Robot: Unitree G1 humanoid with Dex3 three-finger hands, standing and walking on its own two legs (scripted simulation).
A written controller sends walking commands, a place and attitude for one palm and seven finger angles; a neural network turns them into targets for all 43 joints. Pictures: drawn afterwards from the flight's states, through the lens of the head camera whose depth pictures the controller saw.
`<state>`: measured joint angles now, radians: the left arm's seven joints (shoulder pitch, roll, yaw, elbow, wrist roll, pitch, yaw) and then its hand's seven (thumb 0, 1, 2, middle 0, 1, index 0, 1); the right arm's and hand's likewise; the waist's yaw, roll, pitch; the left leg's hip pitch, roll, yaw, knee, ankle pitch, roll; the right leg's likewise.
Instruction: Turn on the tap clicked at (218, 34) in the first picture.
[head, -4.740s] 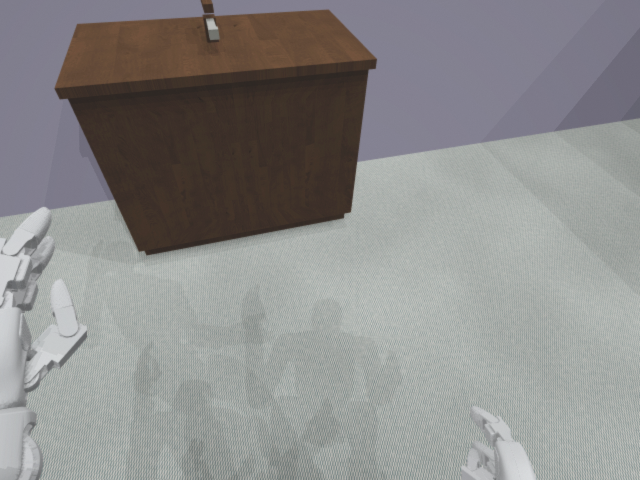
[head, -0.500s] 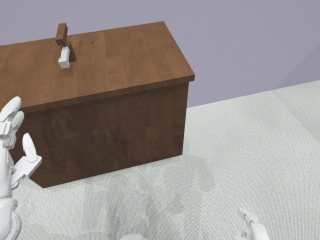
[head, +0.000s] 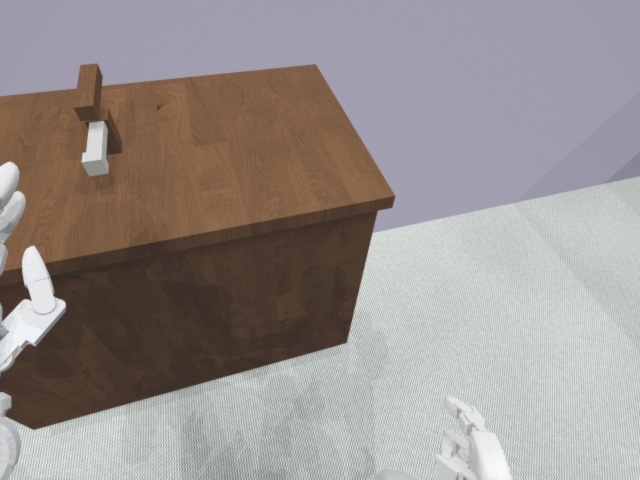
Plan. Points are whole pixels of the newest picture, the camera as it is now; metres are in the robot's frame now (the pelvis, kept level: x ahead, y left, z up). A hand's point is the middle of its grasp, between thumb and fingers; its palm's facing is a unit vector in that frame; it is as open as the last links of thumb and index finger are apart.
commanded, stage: take the last steps up to it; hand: left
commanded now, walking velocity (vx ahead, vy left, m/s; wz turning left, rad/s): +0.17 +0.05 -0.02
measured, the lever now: (95, 163) +0.54 +0.39 +0.06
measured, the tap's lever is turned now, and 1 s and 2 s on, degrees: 0 0 0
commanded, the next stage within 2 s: come to a stop and stand still in 0.16 s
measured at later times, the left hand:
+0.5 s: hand (111, 249) +0.29 +0.23 +0.17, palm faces +0.35 -0.83 -0.43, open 7.4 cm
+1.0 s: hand (123, 299) +0.24 +0.19 +0.17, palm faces +0.37 -0.82 -0.43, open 7.4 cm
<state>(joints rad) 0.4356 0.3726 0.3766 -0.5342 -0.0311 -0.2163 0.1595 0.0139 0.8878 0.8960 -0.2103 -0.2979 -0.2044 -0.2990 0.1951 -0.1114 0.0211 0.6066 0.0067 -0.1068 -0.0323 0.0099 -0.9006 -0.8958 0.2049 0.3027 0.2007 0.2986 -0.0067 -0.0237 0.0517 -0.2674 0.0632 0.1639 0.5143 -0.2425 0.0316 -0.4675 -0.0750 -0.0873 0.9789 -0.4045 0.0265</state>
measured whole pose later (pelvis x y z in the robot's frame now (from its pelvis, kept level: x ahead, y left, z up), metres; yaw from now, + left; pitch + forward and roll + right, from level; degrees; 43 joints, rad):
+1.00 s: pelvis +0.02 -0.04 +0.00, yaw -1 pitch -1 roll +0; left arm 0.50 0.37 0.34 -0.51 -0.06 -0.13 0.15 0.01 0.89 0.90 -0.21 -0.30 -0.21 -0.30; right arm 0.21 -0.18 0.02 0.62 0.01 -0.06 -0.03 0.01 -0.90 -0.90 0.21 0.30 0.20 0.30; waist 0.01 0.04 0.04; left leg -0.38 0.06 0.02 0.65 -0.32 -0.03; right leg -0.19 0.04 -0.08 0.47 -0.26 -0.07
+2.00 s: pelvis -0.01 -0.02 +0.00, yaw -3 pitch +0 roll -1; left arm 0.38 0.36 0.39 -0.40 -0.08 -0.26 0.11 0.01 0.89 0.90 -0.20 -0.30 -0.20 -0.30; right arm 0.26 -0.24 0.02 0.59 0.01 -0.13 0.01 0.01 -0.90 -0.90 0.21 0.30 0.20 0.30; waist 0.00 0.03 0.03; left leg -0.27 0.00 0.06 0.52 -0.26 0.04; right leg -0.27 0.06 -0.04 0.45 -0.19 -0.05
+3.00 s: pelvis +0.10 +0.07 -0.01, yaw -2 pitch -2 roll +0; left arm 0.39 0.38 0.41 -0.47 -0.04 -0.20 0.13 0.01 0.89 0.90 -0.21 -0.30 -0.20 -0.30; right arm 0.20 -0.17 0.03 0.59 0.00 -0.12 0.00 0.01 -0.90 -0.90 0.20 0.30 0.20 0.30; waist -0.01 0.00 0.07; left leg -0.27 -0.04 0.08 0.59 -0.29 0.07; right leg -0.35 0.00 -0.10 0.72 -0.40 0.01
